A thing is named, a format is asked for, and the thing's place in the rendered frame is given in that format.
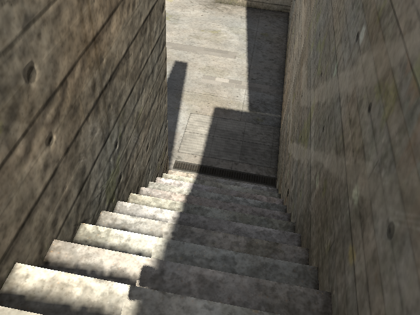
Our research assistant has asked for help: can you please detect stairs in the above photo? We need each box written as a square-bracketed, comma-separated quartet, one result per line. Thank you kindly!
[0, 170, 332, 315]

